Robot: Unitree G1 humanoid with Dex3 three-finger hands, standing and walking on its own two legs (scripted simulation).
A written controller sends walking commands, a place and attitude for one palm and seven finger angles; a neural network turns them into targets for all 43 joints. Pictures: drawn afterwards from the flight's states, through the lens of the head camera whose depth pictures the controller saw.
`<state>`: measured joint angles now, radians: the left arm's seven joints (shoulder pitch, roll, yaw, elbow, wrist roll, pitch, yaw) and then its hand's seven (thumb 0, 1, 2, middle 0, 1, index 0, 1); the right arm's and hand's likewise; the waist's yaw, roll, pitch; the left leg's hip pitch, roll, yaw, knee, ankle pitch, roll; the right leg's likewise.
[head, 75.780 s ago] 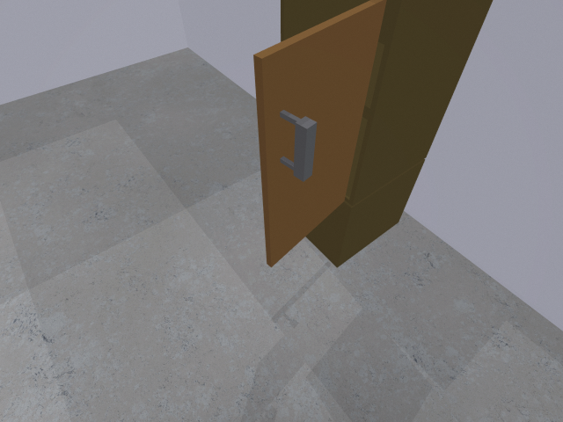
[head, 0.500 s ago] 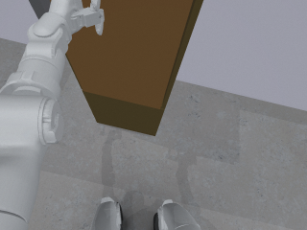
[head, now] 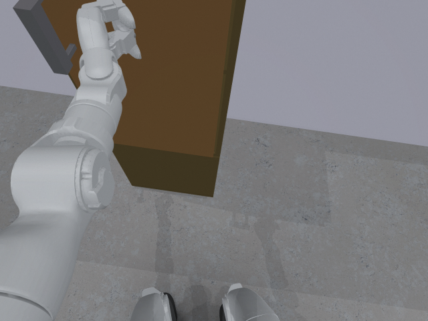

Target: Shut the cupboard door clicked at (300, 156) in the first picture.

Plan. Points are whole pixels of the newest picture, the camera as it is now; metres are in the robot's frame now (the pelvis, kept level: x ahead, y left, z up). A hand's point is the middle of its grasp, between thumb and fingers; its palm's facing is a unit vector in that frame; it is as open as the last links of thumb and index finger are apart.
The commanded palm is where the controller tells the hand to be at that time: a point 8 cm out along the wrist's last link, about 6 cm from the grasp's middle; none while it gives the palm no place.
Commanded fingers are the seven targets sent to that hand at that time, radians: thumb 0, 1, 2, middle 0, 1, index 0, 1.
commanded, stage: pull the fist back off the door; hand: left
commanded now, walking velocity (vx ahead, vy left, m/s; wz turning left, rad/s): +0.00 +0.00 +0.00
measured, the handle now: (53, 31) +0.63 +0.17 +0.14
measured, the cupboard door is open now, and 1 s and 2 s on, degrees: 0 0 0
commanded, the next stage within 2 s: draw the hand back to the body in 0.38 s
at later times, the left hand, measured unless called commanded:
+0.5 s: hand (128, 57) +0.53 +0.05 +0.15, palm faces +0.07 -1.00 -0.01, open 3.1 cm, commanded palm +0.50 +0.09 +0.15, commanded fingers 0.00 0.90 0.90 -1.30 -1.50 -1.30 -1.50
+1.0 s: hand (68, 115) +0.40 +0.12 +0.19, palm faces +0.04 -1.00 -0.02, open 3.1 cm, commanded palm +0.36 +0.17 +0.19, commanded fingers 0.00 0.90 0.90 -1.13 -1.32 -1.13 -1.32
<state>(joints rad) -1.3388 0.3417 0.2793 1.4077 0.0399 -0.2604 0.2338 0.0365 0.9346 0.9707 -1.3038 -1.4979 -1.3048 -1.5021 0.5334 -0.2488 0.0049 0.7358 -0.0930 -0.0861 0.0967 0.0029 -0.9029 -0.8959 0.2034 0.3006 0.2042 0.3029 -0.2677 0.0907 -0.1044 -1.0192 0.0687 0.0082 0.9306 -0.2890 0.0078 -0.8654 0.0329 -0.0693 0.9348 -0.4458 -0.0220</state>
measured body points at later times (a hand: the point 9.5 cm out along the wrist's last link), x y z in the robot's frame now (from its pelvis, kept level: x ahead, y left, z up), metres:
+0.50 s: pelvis +0.06 -0.02 +0.03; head +0.12 -0.03 +0.47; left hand +0.52 +0.10 +0.15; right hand +0.11 -0.27 -0.10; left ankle +0.08 +0.12 -0.68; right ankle -0.01 -0.11 -0.67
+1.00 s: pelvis +0.05 -0.02 +0.05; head +0.04 -0.05 +0.50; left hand +0.39 +0.17 +0.19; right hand +0.21 -0.26 -0.06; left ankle +0.08 +0.12 -0.68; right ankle -0.01 -0.11 -0.68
